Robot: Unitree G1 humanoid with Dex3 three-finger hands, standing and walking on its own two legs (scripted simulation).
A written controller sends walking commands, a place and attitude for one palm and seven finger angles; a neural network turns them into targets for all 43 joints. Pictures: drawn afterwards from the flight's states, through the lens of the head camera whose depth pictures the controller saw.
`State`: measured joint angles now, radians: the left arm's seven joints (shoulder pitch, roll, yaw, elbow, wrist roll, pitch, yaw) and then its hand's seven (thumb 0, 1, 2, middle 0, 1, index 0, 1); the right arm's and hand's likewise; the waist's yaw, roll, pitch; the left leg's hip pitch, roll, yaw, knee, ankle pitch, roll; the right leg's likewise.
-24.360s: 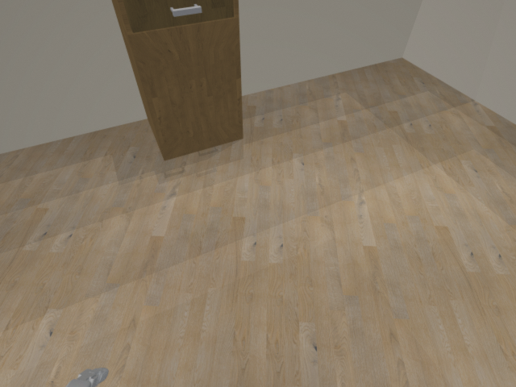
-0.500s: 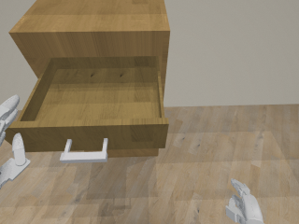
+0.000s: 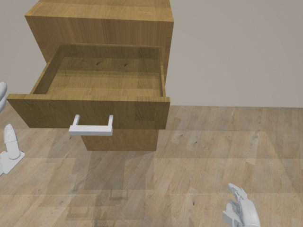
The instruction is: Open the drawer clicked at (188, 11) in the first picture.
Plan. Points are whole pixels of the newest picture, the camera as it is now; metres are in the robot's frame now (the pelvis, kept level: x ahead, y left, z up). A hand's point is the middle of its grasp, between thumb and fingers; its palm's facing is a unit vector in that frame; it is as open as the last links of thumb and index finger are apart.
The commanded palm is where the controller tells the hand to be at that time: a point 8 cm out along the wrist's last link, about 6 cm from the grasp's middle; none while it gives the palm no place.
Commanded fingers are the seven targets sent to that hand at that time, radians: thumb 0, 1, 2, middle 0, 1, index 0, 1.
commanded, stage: step back with the hand held close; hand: left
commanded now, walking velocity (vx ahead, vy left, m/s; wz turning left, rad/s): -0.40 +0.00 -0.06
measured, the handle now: (92, 124) +0.39 +0.19 +0.02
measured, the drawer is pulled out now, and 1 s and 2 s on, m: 0.29 0.29 0.29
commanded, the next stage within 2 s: stop stepping back and stand still in 0.24 s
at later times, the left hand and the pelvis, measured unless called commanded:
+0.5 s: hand out of the picture +0.05 +0.21 +0.19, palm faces +0.30 -0.82 -0.49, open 7.4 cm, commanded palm -0.01 +0.27 +0.21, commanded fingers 0.00 0.90 0.90 -0.20 -0.30 -0.20 -0.30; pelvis -0.15 -0.01 +0.01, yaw -3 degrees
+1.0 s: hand out of the picture +0.00 +0.18 +0.21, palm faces +0.29 -0.84 -0.45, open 7.4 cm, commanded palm -0.06 +0.24 +0.21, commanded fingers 0.00 0.90 0.90 -0.20 -0.30 -0.20 -0.30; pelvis -0.21 -0.03 +0.01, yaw -5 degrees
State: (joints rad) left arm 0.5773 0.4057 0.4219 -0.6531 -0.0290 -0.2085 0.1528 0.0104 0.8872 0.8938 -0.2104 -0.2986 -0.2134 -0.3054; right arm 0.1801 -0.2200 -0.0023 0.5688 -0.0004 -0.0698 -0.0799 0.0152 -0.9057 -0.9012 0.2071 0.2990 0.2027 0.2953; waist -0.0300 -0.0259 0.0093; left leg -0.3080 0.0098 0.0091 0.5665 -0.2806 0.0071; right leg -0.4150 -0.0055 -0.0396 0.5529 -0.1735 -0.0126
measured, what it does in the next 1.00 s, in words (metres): walks backwards: right foot, then left foot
